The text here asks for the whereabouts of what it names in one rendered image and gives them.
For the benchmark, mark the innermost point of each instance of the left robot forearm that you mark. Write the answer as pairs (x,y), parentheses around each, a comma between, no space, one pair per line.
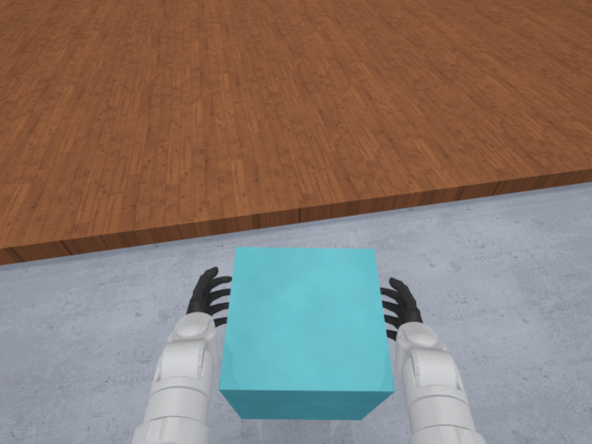
(180,394)

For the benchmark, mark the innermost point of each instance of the right robot forearm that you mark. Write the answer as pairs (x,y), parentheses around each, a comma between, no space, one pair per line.
(435,398)

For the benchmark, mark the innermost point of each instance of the carton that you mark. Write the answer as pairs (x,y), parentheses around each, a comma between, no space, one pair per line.
(306,337)

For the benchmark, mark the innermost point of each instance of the robot left hand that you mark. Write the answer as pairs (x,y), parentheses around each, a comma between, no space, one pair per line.
(202,297)

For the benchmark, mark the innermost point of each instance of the robot right hand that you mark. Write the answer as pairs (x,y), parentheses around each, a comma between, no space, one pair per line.
(405,308)

